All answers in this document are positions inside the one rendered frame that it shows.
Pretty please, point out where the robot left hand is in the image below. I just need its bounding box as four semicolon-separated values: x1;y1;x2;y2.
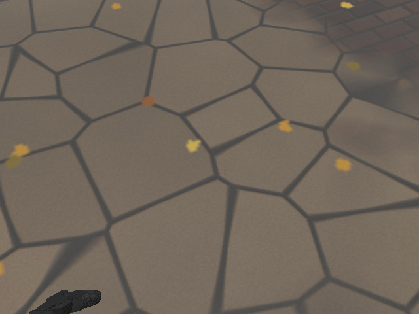
29;290;101;314

